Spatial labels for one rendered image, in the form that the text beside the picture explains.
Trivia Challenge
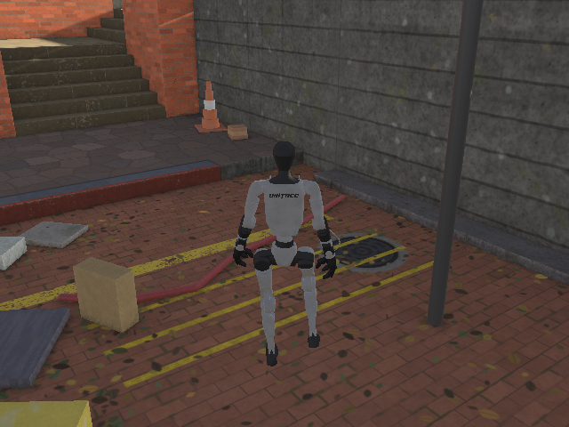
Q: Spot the left robot hand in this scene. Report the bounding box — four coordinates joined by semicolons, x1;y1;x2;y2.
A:
233;248;253;267

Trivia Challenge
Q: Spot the robot right forearm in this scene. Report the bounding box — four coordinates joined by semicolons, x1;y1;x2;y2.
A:
317;217;335;259

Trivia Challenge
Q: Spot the robot right upper arm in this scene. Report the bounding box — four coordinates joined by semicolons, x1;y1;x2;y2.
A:
303;180;326;230

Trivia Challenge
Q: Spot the right robot hand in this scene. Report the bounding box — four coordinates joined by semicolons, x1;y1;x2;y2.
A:
316;256;337;279

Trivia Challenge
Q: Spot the robot left forearm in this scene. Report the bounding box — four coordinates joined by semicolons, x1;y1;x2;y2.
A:
235;215;252;251

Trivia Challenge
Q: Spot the robot torso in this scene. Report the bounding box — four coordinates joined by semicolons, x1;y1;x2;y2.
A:
263;175;306;267

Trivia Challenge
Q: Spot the left robot foot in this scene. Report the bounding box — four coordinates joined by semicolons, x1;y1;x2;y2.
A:
266;344;278;367

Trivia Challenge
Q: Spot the robot left upper arm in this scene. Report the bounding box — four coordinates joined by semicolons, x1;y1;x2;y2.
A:
242;180;266;229

